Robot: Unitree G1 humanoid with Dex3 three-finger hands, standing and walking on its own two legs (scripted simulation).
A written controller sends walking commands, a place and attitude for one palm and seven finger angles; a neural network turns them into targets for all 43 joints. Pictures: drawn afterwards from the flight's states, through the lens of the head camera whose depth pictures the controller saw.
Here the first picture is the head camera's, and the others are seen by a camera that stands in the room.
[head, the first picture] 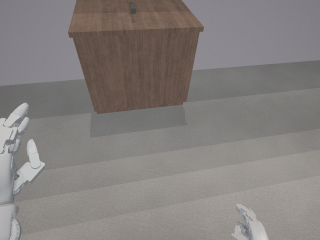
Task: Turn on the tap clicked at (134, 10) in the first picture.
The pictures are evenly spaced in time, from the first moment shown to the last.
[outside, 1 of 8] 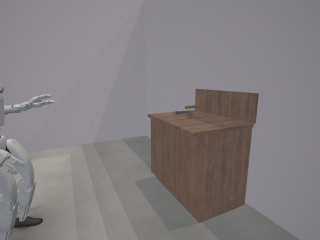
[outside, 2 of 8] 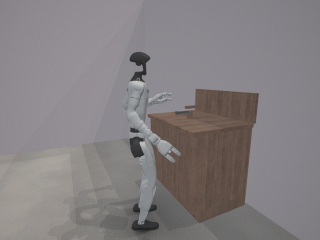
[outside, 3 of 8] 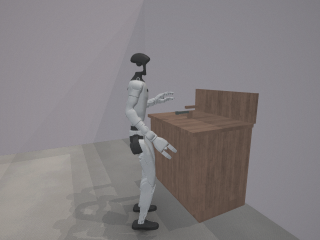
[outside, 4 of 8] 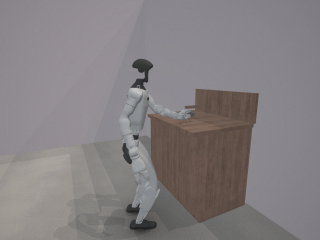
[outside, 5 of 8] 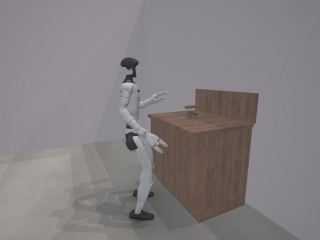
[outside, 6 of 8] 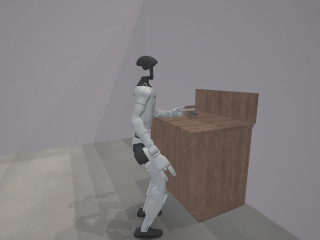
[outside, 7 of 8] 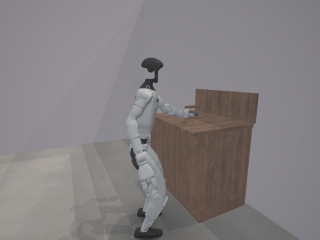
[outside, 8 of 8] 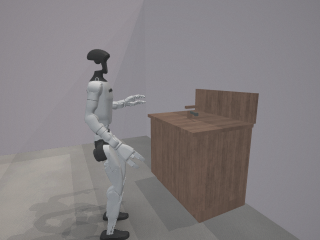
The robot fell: no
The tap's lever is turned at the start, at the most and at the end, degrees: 0 78 78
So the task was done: yes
